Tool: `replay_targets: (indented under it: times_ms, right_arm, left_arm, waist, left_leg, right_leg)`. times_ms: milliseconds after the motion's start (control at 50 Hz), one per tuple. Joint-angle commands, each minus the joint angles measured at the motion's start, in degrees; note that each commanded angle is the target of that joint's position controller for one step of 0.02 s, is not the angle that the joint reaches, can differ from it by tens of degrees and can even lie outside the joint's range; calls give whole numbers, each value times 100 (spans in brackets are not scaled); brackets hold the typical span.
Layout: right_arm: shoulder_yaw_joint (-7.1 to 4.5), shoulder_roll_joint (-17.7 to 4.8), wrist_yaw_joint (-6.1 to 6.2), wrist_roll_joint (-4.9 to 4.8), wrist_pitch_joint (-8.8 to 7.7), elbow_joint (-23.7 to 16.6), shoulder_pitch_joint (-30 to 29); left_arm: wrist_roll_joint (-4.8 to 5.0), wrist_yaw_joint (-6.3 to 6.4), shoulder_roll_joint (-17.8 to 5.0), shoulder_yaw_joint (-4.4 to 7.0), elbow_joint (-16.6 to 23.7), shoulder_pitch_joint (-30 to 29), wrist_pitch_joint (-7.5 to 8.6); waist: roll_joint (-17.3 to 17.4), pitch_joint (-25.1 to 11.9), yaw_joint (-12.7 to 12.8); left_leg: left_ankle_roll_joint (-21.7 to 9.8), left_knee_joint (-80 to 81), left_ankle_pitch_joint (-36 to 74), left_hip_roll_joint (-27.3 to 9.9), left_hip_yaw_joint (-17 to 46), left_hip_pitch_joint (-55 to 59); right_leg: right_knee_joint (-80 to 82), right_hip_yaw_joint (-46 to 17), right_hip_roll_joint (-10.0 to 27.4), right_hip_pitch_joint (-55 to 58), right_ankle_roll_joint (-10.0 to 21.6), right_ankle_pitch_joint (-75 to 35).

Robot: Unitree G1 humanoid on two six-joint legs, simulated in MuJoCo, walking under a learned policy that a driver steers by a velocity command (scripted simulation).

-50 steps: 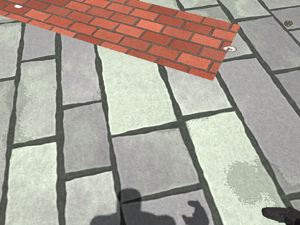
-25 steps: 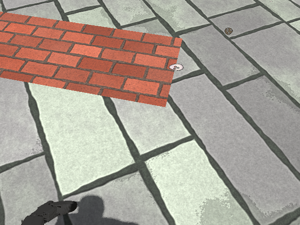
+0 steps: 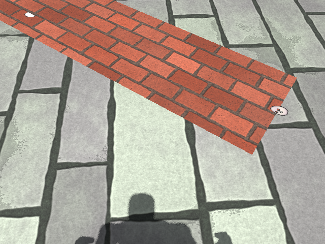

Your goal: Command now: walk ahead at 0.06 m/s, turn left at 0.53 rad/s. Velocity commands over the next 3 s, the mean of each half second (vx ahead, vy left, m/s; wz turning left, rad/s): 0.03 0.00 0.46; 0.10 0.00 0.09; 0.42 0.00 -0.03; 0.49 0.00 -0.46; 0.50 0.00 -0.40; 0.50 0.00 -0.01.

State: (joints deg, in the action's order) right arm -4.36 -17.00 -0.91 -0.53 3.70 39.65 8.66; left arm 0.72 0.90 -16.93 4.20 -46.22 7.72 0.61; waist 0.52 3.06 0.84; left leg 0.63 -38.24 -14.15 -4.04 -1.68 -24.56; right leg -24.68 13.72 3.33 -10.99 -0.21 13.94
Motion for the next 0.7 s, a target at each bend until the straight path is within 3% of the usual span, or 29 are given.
replay_targets:
  times_ms: [20, 40, 60, 80, 100, 120, 140, 200, 280, 400, 440, 460, 480, 500, 520, 540, 580, 640, 680, 700]
  right_arm:
    - [-256, -697, 4, 33, -41, -355, 361]
    - [-437, -1294, 114, 32, -68, -345, 699]
    - [-516, -1820, 161, 153, -110, -446, 734]
    - [-400, -1378, 103, 178, -238, -457, 877]
    - [-353, -1286, 92, 159, -342, -446, 703]
    - [-341, -1169, 117, 69, -391, -474, 411]
    - [-290, -1017, 153, -26, -373, -522, 140]
    - [-257, -993, 234, 38, -316, -616, -25]
    - [-291, -1071, 302, 13, -270, -627, 14]
    - [-187, -935, 231, 76, -201, -535, -46]
    - [-118, -834, 227, 33, -176, -508, -186]
    - [-75, -733, 232, 20, -175, -451, -89]
    - [-11, -545, 236, 86, -203, -421, 89]
    - [16, -399, 212, 124, -259, -443, 384]
    - [-31, -618, 233, 176, -294, -472, 130]
    - [-113, -846, 250, 124, -288, -435, -39]
    - [-134, -743, 284, 108, -217, -356, -109]
    - [-10, -332, 257, 63, -200, -206, 12]
    - [9, -240, 249, 28, -218, -29, 146]
    - [-4, -329, 242, 51, -209, 15, 123]
  left_arm:
    - [103, 5, -884, 238, 158, 53, -10]
    - [-72, -15, -649, 176, 154, 240, -1]
    - [-250, -4, -426, 74, 486, 21, 6]
    - [-221, -2, -645, 134, 487, -412, -4]
    - [-69, -3, -667, 151, 518, -474, -24]
    - [-41, 49, -616, 155, 413, -366, -40]
    - [-94, 103, -719, 189, 403, -378, -57]
    - [-78, 116, -636, 191, 361, -237, -65]
    - [-59, 96, -487, 124, 359, -323, -75]
    - [-21, -20, -544, 109, 332, -271, -56]
    - [-42, -81, -461, 90, 253, -31, 2]
    - [-93, -104, -472, 83, 217, 77, 30]
    - [-205, -92, -765, 122, 243, 181, 46]
    - [-248, -57, -1134, 170, 268, -72, 28]
    - [-303, -56, -828, 88, 304, -243, 51]
    - [-298, -49, -657, 26, 359, -406, 89]
    - [-175, -19, -729, 27, 295, -437, 134]
    - [-95, -12, -665, -8, 142, -394, 88]
    - [-52, -27, -608, -39, 44, -308, 20]
    - [-42, -42, -583, -51, -24, -136, 19]
  waist:
    - [-324, -639, -223]
    - [761, -863, -212]
    - [2034, -969, -193]
    - [1032, -1399, -542]
    - [788, -1281, -415]
    - [483, -1169, -256]
    - [432, -1034, -172]
    - [635, -1107, -1]
    - [670, -1117, -96]
    - [881, -895, -232]
    - [814, -832, -42]
    - [685, -789, 16]
    - [117, -834, -80]
    - [-1023, -689, -496]
    - [-1330, -665, -293]
    - [-1132, -528, -207]
    - [-1077, -454, -136]
    - [-913, -522, -147]
    - [-933, -624, -187]
    - [-888, -651, -133]
  left_leg:
    - [-364, 1185, 933, 231, -73, 958]
    - [-730, 1512, 3100, -465, 1014, 1909]
    - [-1994, 1613, 4248, -1758, 3046, 2681]
    - [-2230, 1649, 4121, -1712, 2976, 2694]
    - [-1992, 1653, 3895, -1470, 2460, 2546]
    - [-1676, 1637, 3352, -1179, 2144, 2389]
    - [-1494, 1696, 2974, -1071, 2050, 2201]
    - [-1436, 1766, 2986, -808, 1881, 1790]
    - [-1404, 1751, 2279, -729, 2019, 1713]
    - [-1328, 1666, 1483, -680, 2340, 1266]
    - [-1145, 1454, 1382, -521, 2331, 1128]
    - [-923, 1351, 1111, -348, 2256, 951]
    - [-576, 851, 403, 11, 1931, 613]
    - [-231, 311, -833, 802, 1086, 138]
    - [-4, -98, -1473, 664, 891, 382]
    - [82, -488, -1452, 562, 911, 447]
    - [241, -780, -1425, 483, 868, 218]
    - [352, -45, -1136, 357, 613, 597]
    - [306, 1232, -12, 446, 359, 1206]
    - [240, 1667, 638, 423, 419, 1546]
  right_leg:
    - [-364, -659, 1270, 294, 545, -1598]
    - [-1745, -185, 708, -500, 56, -725]
    - [-3311, -296, -276, -2335, -470, 2291]
    - [-4255, -1390, -290, -2547, -428, 2622]
    - [-4453, -1587, -213, -2677, -321, 2218]
    - [-4287, -1678, -112, -2713, -272, 1784]
    - [-4027, -1732, -62, -2731, -275, 1440]
    - [-3609, -1706, -250, -2181, -353, 937]
    - [-2523, -1776, -344, -1824, -454, 683]
    - [-1476, -1636, -333, -978, -337, 659]
    - [-419, -1498, -374, -424, -183, 36]
    - [219, -1548, -286, -7, -58, -598]
    - [484, -2221, 420, 413, 187, -1093]
    - [546, -3076, 1194, 365, 806, -1897]
    - [779, -3564, 1637, -235, 1385, -1548]
    - [826, -3445, 1469, -285, 1400, -1354]
    - [701, -3118, 1216, 7, 1217, -1574]
    - [363, -2601, 885, 212, 1030, -2453]
    - [141, -2334, 655, 286, 881, -2649]
    - [139, -2302, 567, 244, 733, -2419]
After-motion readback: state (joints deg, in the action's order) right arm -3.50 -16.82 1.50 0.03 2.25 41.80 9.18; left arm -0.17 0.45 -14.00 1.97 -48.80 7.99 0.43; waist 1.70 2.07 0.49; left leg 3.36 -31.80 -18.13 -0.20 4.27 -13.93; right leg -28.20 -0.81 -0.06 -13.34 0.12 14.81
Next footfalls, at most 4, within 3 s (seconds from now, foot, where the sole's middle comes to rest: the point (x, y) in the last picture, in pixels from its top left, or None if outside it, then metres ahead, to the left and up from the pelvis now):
0.02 left None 0.09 0.12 -0.77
0.48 right None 0.11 -0.10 -0.77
0.72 left None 0.03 0.13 -0.77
1.42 left None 0.36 0.23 -0.77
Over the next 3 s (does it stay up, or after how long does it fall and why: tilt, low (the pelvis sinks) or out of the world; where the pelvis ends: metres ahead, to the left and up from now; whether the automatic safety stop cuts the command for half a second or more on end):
stays up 1.10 0.03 -0.01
